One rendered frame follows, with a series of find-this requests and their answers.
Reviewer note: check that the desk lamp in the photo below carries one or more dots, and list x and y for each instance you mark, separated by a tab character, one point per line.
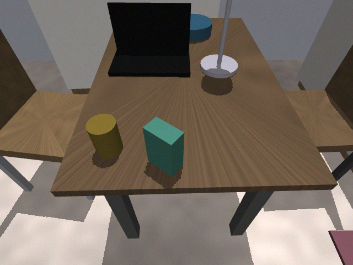
220	66

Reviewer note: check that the table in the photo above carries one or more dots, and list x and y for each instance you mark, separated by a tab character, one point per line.
241	134

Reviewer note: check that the chair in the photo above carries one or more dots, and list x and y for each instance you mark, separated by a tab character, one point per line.
36	125
327	114

